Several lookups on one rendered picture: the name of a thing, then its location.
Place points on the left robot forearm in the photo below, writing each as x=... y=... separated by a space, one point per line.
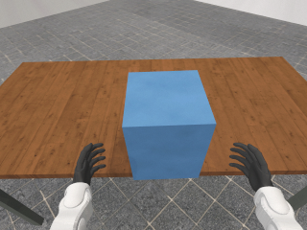
x=75 y=209

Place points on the table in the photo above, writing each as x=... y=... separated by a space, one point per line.
x=51 y=110

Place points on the robot right hand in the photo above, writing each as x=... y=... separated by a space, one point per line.
x=256 y=167

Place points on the robot left hand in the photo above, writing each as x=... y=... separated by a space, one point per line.
x=84 y=169

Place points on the right robot forearm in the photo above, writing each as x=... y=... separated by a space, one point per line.
x=273 y=211

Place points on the carton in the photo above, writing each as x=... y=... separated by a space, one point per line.
x=167 y=124

